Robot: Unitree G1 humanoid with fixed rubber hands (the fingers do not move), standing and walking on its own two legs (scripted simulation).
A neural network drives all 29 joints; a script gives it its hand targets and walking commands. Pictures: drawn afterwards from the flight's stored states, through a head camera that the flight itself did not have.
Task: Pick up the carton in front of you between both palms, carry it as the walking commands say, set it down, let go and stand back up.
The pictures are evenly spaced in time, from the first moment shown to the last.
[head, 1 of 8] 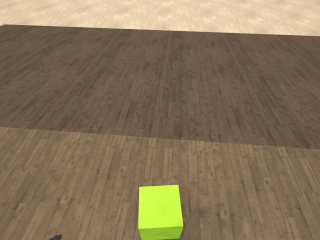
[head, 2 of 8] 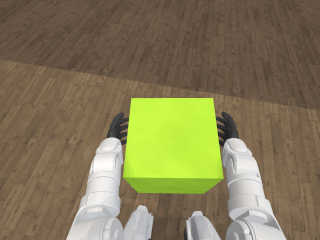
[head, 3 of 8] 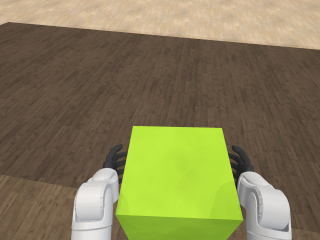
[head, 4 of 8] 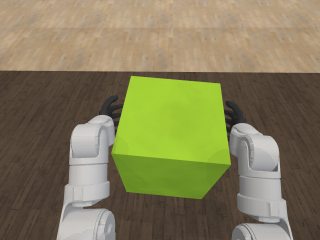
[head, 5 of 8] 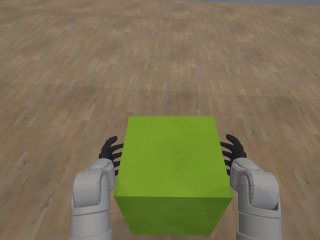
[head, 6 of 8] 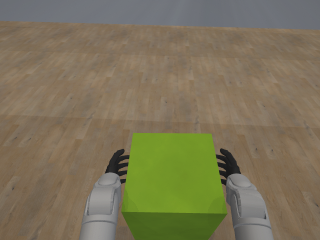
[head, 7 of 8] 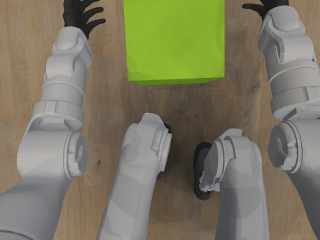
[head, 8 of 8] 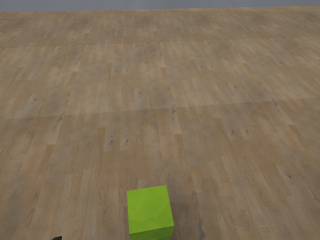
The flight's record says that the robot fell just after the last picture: no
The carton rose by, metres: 0.71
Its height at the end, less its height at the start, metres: -0.39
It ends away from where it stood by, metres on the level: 5.68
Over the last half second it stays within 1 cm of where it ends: yes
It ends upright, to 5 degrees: yes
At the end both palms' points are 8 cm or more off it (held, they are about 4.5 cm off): yes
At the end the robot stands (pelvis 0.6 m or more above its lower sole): yes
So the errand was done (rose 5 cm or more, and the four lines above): yes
